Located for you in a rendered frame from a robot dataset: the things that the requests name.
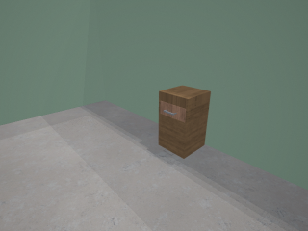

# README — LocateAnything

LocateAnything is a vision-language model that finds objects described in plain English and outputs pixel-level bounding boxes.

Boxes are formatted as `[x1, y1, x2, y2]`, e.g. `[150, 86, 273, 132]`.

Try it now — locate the cabinet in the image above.
[158, 85, 211, 159]

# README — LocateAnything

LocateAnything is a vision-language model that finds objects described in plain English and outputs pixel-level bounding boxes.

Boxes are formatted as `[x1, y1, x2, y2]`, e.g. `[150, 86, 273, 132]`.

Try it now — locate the handle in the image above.
[163, 109, 177, 116]

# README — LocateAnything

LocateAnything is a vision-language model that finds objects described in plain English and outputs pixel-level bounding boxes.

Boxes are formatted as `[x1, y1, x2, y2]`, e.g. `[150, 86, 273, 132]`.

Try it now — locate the drawer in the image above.
[160, 101, 186, 122]

